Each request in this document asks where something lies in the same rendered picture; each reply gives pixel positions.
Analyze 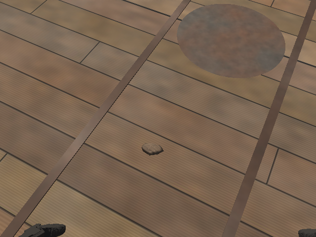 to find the left robot hand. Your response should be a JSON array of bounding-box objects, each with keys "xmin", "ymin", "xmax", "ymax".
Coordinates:
[{"xmin": 19, "ymin": 223, "xmax": 66, "ymax": 237}]

